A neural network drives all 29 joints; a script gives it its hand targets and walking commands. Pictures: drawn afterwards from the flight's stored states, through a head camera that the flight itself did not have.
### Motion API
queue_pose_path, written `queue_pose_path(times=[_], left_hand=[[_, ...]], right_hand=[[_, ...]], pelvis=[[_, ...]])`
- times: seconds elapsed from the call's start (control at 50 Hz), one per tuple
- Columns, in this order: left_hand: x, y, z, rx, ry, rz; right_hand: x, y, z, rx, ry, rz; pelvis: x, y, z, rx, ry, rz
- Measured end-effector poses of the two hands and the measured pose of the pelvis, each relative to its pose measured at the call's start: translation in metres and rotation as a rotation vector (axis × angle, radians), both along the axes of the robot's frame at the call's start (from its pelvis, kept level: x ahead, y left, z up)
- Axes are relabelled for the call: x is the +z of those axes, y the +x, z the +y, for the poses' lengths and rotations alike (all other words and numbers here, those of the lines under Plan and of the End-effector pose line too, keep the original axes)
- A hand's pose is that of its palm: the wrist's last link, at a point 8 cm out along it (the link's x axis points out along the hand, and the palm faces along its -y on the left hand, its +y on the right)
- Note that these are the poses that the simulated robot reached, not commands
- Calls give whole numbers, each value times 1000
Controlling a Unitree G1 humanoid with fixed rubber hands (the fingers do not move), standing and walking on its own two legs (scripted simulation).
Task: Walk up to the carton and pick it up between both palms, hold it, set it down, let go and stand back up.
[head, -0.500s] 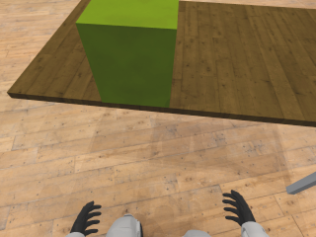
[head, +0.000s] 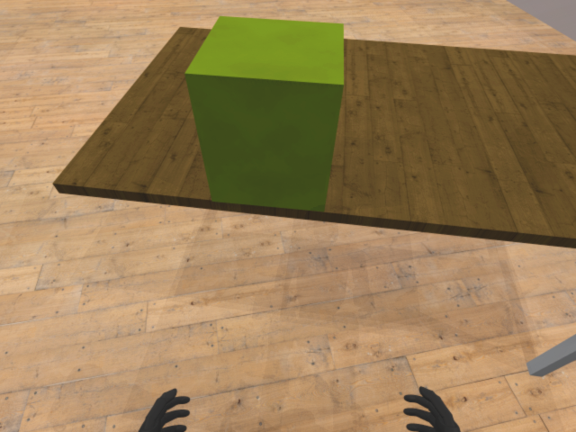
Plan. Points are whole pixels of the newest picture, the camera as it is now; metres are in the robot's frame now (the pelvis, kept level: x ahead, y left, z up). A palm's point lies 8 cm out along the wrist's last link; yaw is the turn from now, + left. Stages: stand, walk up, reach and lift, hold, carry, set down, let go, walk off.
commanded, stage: walk up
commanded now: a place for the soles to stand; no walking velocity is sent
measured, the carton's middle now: (274, 117) +0.57 +0.06 +0.12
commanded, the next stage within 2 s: none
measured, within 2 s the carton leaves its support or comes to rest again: neither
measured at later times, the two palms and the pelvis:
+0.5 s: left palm out of the picture +0.05 +0.24 -0.12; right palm out of the picture +0.08 -0.20 -0.11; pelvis +0.00 +0.02 +0.00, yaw +2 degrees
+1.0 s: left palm out of the picture +0.09 +0.23 -0.12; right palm out of the picture +0.09 -0.21 -0.11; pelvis +0.02 +0.01 +0.00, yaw +3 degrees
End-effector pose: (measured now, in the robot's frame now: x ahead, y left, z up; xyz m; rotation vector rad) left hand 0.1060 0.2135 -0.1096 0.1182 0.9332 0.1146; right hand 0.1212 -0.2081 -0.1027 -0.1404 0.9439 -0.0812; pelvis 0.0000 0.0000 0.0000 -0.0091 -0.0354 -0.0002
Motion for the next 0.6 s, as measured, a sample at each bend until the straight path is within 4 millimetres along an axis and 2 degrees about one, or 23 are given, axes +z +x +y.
queue_pose_path(times=[0.16,0.38,0.48,0.6], left_hand=[[-1,-18,18,23,3,12],[-11,-57,29,50,14,139],[-12,-56,25,55,12,159],[-10,-41,18,50,8,141]], right_hand=[[0,-13,14,2,10,10],[-8,-41,12,-23,1,101],[-9,-40,8,-25,-6,112],[-8,-31,1,-28,-13,98]], pelvis=[[1,-7,13,13,-5,3],[2,-4,18,25,-4,20],[3,1,16,30,-3,23],[3,9,13,35,-1,25]])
